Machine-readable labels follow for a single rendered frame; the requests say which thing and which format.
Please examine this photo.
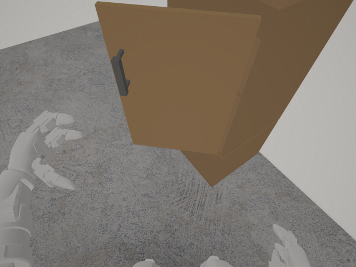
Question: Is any robot right hand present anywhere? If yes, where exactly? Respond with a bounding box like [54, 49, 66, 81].
[269, 224, 312, 267]

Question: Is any robot left forearm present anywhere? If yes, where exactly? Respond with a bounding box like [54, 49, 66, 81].
[0, 169, 36, 267]

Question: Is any right robot shin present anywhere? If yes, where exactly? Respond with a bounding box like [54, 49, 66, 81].
[207, 256, 219, 261]

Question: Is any cupboard door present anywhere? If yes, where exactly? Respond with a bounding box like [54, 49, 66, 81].
[95, 1, 261, 155]

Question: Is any handle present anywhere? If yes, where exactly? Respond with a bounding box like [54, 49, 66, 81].
[111, 49, 130, 96]

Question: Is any robot left hand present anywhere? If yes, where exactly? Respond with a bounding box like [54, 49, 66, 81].
[8, 110, 83, 190]

